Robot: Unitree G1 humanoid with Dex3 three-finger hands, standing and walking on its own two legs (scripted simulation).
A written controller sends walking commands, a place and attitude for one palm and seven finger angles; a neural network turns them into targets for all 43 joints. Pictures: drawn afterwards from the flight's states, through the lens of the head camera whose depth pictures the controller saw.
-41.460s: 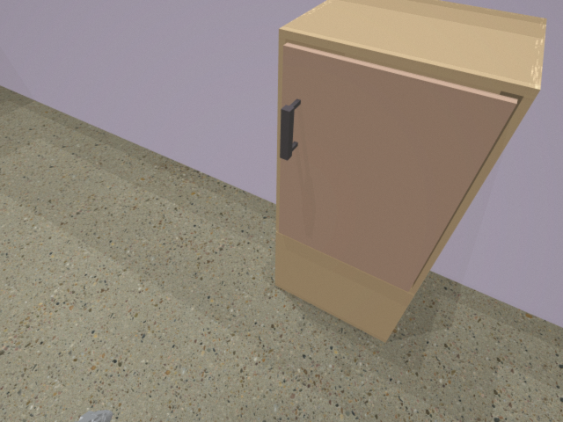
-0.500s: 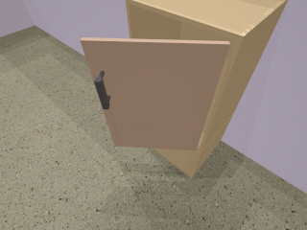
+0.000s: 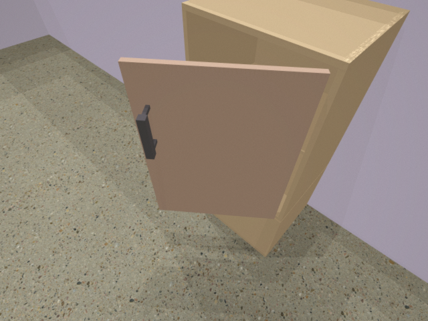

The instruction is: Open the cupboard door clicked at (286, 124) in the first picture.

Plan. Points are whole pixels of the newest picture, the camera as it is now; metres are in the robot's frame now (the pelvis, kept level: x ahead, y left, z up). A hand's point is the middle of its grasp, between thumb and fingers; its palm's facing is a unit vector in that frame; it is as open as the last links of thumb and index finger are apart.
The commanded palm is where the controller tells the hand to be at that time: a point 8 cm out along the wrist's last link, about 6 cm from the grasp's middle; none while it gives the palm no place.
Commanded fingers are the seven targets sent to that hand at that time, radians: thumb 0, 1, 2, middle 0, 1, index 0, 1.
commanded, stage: come to a stop and stand still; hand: left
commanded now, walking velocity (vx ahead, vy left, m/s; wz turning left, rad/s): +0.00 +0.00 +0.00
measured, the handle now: (148, 132) +0.52 +0.20 +0.04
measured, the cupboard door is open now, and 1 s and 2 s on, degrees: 38 38 38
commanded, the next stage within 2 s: look again from close up in 0.12 s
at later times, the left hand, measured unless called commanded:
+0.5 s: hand out of the picture +0.03 +0.20 -0.17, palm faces +0.00 -0.97 -0.23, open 7.4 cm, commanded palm none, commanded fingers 0.00 0.90 0.90 -0.20 -0.30 -0.20 -0.30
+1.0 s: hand (91, 279) +0.19 +0.23 +0.00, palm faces +0.26 -0.96 -0.09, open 7.7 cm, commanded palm +0.10 +0.27 -0.05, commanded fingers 0.00 0.62 0.78 -0.22 -0.48 -0.22 -0.48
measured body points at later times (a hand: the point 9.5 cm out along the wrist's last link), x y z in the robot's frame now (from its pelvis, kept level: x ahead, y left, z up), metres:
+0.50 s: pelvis +0.00 +0.01 +0.00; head +0.02 +0.02 +0.45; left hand +0.04 +0.25 -0.15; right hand +0.04 -0.24 -0.15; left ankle -0.02 +0.11 -0.74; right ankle -0.03 -0.11 -0.74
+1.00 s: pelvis -0.03 +0.00 -0.01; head -0.03 +0.00 +0.44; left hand +0.17 +0.28 +0.01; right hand +0.12 -0.24 -0.11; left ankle -0.02 +0.11 -0.74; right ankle -0.02 -0.11 -0.74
